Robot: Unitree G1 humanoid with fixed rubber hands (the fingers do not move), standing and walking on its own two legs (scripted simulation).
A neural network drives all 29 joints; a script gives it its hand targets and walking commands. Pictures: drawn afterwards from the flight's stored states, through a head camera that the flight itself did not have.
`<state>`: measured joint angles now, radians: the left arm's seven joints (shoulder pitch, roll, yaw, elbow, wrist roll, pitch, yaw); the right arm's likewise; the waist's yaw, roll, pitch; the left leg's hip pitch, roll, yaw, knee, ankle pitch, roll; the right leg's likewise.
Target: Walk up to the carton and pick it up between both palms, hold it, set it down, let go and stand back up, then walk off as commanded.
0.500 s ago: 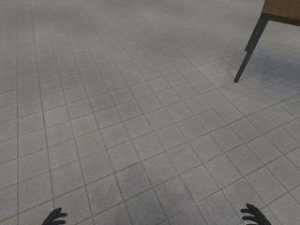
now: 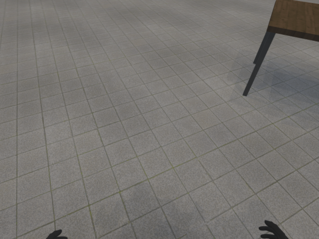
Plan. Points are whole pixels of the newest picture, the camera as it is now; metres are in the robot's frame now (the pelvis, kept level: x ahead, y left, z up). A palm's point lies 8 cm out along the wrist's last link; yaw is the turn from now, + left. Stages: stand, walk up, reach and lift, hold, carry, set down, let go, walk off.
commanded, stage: walk up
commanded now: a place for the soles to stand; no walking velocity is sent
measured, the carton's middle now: out of the picture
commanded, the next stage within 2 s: none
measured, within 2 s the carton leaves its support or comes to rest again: neither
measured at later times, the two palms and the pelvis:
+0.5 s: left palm (101, 205) +0.24 +0.19 -0.11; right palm out of the picture +0.10 -0.47 -0.09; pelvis +0.09 -0.12 -0.02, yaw -15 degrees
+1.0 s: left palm (184, 122) +0.56 -0.07 -0.09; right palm out of the picture +0.05 -0.56 -0.07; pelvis +0.23 -0.24 -0.02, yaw -28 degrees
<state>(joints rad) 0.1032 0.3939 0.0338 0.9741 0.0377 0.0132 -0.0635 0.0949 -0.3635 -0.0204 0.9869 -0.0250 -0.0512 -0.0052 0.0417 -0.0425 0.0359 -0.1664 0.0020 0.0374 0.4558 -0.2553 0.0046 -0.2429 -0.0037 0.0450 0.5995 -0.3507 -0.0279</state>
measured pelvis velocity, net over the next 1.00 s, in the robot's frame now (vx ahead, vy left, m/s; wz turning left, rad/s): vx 0.23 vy -0.24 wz -0.49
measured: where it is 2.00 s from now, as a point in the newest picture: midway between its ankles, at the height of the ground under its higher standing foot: (252, 197)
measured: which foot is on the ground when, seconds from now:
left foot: down 0.00-0.26, up 0.28-0.54, down 0.56-1.00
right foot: up 0.00-0.22, down 0.24-0.58, up 0.60-1.00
